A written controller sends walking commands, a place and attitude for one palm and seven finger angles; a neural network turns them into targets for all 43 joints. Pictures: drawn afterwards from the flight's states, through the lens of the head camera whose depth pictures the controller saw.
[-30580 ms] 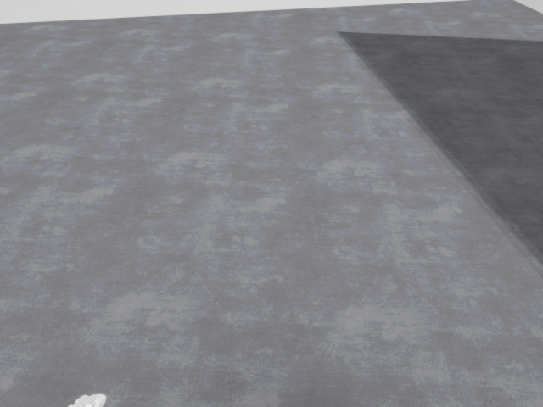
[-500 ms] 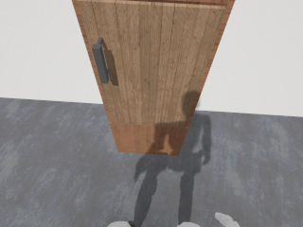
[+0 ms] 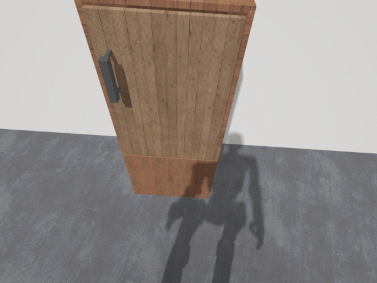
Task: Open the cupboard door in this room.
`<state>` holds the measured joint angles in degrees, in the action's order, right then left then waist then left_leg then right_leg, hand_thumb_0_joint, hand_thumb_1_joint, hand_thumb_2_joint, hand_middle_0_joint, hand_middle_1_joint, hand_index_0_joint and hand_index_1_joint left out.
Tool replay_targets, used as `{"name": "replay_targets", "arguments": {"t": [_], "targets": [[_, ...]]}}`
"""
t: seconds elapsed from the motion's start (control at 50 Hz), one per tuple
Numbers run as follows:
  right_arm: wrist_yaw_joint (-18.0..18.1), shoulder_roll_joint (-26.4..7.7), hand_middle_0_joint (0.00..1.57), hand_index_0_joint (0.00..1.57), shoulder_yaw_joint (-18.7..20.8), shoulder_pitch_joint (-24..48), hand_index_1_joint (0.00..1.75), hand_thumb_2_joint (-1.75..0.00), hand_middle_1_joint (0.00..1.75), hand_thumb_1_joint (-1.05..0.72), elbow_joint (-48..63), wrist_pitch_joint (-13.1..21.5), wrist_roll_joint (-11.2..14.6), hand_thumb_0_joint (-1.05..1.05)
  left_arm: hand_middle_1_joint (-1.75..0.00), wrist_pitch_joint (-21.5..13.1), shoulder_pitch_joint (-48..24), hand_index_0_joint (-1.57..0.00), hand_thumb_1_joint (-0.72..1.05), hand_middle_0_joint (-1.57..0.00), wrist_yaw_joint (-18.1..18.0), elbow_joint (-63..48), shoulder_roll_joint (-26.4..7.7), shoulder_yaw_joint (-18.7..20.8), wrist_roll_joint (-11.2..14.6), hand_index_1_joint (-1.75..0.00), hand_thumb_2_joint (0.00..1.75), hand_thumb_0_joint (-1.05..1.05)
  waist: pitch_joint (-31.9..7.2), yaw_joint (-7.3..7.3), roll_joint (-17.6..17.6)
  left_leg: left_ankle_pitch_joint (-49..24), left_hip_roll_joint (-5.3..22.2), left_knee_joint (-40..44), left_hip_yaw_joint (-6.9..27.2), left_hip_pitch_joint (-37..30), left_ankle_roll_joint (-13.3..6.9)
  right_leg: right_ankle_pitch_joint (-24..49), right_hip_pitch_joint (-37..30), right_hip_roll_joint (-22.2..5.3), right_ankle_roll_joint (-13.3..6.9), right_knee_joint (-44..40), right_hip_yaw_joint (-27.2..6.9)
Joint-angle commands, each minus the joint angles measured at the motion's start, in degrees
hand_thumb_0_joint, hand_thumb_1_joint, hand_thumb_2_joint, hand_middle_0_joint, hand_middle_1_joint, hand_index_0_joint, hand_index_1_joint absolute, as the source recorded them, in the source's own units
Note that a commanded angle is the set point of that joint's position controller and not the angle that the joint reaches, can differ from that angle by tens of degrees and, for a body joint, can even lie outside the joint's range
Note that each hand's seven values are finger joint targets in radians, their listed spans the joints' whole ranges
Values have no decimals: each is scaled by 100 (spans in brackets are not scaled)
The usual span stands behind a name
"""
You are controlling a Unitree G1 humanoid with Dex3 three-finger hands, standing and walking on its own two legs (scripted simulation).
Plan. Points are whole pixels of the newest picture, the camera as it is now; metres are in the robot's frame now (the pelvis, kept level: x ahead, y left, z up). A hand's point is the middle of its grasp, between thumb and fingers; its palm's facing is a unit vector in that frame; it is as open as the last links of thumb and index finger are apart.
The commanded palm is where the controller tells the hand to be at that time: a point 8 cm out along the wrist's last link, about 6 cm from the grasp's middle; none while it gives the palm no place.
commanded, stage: come to a stop and stand still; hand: left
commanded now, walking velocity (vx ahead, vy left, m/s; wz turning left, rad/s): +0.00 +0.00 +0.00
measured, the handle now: (111, 77) +0.61 +0.26 +0.08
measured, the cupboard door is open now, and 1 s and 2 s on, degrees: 0 0 0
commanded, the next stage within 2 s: look again from close up in 0.14 s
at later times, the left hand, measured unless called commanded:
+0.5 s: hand out of the picture -0.01 +0.19 -0.17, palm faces +0.01 -0.98 -0.21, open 7.4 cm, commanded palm none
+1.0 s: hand out of the picture +0.02 +0.18 -0.17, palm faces +0.00 -0.98 -0.21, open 7.3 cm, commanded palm none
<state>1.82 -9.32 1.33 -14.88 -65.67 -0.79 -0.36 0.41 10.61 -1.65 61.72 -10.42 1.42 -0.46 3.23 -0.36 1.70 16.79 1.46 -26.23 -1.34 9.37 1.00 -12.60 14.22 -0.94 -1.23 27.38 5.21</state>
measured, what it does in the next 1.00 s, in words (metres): stands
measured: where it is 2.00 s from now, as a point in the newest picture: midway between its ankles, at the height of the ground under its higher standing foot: outside the picture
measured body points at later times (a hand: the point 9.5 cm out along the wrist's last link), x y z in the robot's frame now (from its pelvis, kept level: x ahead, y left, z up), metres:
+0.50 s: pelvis +0.00 +0.02 +0.00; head +0.00 +0.00 +0.45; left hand -0.01 +0.24 -0.15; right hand +0.00 -0.19 -0.17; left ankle -0.03 +0.13 -0.74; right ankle +0.02 -0.10 -0.74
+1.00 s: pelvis +0.01 +0.01 +0.00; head +0.02 -0.01 +0.45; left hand +0.02 +0.23 -0.15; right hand -0.01 -0.20 -0.17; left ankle -0.03 +0.13 -0.74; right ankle +0.02 -0.10 -0.74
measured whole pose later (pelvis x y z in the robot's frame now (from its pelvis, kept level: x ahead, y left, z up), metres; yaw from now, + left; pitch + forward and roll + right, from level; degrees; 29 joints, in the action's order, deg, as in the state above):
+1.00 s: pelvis +0.01 +0.01 +0.00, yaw -2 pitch -1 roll +1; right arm 1.5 -8.8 -0.8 -18.5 -64.1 0.7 -0.9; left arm -0.9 16.2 -1.5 63.9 -7.7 0.2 -1.2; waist 1.6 -0.4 -1.6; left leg 18.7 0.5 -27.1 -3.6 7.7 -0.1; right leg -15.6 14.3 -1.8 -0.6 30.5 2.8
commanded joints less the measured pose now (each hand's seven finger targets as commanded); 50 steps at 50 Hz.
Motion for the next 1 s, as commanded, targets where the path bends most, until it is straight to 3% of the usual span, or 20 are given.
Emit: {"name": "replay_targets", "arguments": {"t": [0.0, 0.1, 0.2, 0.22, 0.24, 0.26, 0.28, 0.3, 0.36, 0.42, 0.46, 0.56, 0.64, 0.84, 0.9, 0.98], "targets": [[8, -487, 20, 20, 39, 43, 30, -90, 30, -90, 242, 149, -32, 0, -30, -61, 455, -20, 90, -20, 19, 3, -536, 47, 19, -30, 90, 0, -39, -161, -590, -188, 570, 994, 547, 509, -191, 238, -708, -525, 48, -798, -630], [16, -358, 20, 20, 32, -316, 30, -90, 30, -90, 182, 111, -29, 0, -30, -82, 552, -20, 90, -20, 13, 89, -481, 8, 15, -30, 90, 0, 243, -30, -172, -17, 427, 951, 350, 332, -161, -288, -326, -558, 27, -1142, -788], [35, -307, 20, 20, 26, -450, 30, -90, 30, -90, 163, 146, -15, 0, -30, -111, 754, -20, 90, -20, -5, 142, -345, -18, 6, -30, 90, 0, 178, 3, -40, -224, 444, 909, 320, 141, -191, -116, -199, -546, 26, -1106, -777], [-43, -568, 20, 20, 6, 159, 30, -90, 30, -90, 498, 261, -5, 0, -30, -280, 1291, -20, 90, -20, -257, 320, -438, -74, -86, -30, 90, 0, 58, -225, -384, -716, 448, -295, -50, 429, -29, 2558, -410, -883, 48, -542, -1030], [-56, -239, 20, 20, -11, -330, 30, -90, 30, -90, 660, 190, -6, 0, -30, -334, 1084, -20, 90, -20, -209, 95, -753, -27, -33, -30, 90, 0, -557, 147, -466, 192, 176, -195, 90, 325, -35, 1378, -517, -1105, -207, -665, -1310], [-71, -229, 20, 20, -37, -520, 30, -90, 30, -90, 619, 215, -12, 0, -30, -340, 890, -20, 90, -20, -164, 13, -666, -41, -39, -30, 90, 0, -580, 201, -445, 22, 223, 28, 142, 158, -76, 234, -175, -935, -306, -611, -1176], [-75, -262, 20, 20, -56, -678, 30, -90, 30, -90, 640, 251, -28, 0, -30, -318, 821, -20, 90, -20, -126, -22, -524, -68, -41, -30, 90, 0, -473, 236, -584, -343, 323, 179, 257, 147, -154, -123, 2, -704, -269, -466, -978], [-75, -279, 20, 20, -64, -710, 30, -90, 30, -90, 679, 252, -47, 0, -30, -269, 785, -20, 90, -20, -89, -37, -484, -68, -49, -30, 90, 0, -198, 175, -577, -282, 416, 284, 306, 402, -239, -363, 48, -539, -180, -401, -756], [-37, -399, 20, 20, -90, -678, 30, -90, 30, -90, 764, 293, -32, 0, -30, -245, 916, -20, 90, -20, -46, 39, -252, -121, -32, -30, 90, 0, 62, 98, -133, -520, 493, 547, 456, 649, -336, 98, -155, -421, -124, -276, -667], [-23, -440, 20, 20, -121, -669, 30, -90, 30, -90, 717, 306, -40, 0, -30, -221, 942, -20, 90, -20, -25, 79, -258, -127, -18, -30, 90, 0, 263, 52, -326, -448, 459, 716, 436, 704, -333, 142, -169, -434, -103, -264, -659], [-20, -439, 20, 20, -129, -674, 30, -90, 30, -90, 682, 312, -44, 0, -30, -217, 956, -20, 90, -20, -28, 97, -262, -125, -15, -30, 90, 0, 293, 34, -223, -452, 435, 770, 419, 669, -336, 237, -196, -455, -90, -276, -667], [-9, -451, 20, 20, -149, -732, 30, -90, 30, -90, 531, 337, -50, 0, -30, -227, 913, -20, 90, -20, -31, 90, -287, -100, -8, -30, 90, 0, 166, 26, -74, -754, 417, 769, 370, 488, -328, 526, -319, -490, -82, -260, -685], [6, -443, 20, 20, -154, -714, 30, -90, 30, -90, 440, 352, -55, 0, -30, -213, 861, -20, 90, -20, -37, 93, -306, -81, -8, -30, 90, 0, 96, 1, -242, -985, 434, 778, 340, 391, -320, 700, -403, -502, -73, -214, -666], [13, -360, 20, 20, -153, -687, 30, -90, 30, -90, 272, 309, -48, 0, -30, -211, 778, -20, 90, -20, -33, 102, -337, -60, -10, -30, 90, 0, 124, 12, -110, -819, 417, 741, 249, 318, -282, 805, -401, -536, -101, -324, -746], [-19, -351, 20, 20, -141, -755, 30, -90, 30, -90, 244, 253, -71, 0, -30, -202, 853, -20, 90, -20, -16, 68, -392, -17, -51, -30, 90, 0, 130, -16, -54, 53, 300, 546, 125, 416, -303, -270, -343, -573, -211, -363, -892], [-74, -274, 20, 20, -122, -742, 30, -90, 30, -90, 383, 180, -107, 0, -30, -184, 1027, -20, 90, -20, 22, -6, -596, 109, -64, -30, 90, 0, 452, -69, 409, 654, -27, -188, -167, 883, -247, -1712, -62, -952, -500, -932, -1608]]}}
